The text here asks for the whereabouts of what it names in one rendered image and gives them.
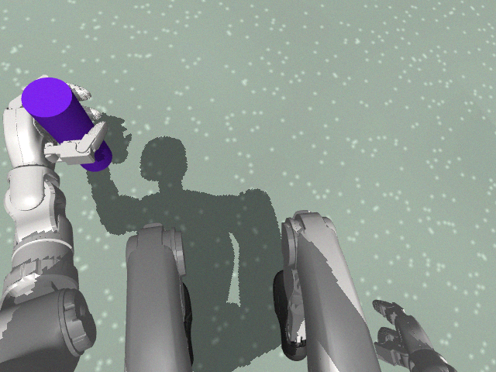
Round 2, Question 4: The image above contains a left robot arm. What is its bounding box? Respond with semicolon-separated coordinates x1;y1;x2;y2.
0;164;96;372

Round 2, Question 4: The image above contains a left robot hand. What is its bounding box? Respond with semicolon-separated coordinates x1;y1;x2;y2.
3;74;108;171

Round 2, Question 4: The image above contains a right robot hand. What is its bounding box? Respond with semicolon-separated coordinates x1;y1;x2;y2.
372;300;435;369

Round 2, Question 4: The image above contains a right robot arm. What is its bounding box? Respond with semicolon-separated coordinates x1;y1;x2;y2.
408;349;457;372

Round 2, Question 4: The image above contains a right robot foot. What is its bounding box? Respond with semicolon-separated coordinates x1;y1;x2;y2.
273;270;307;361

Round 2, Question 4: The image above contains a can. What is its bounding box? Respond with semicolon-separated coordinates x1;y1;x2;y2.
21;77;112;172

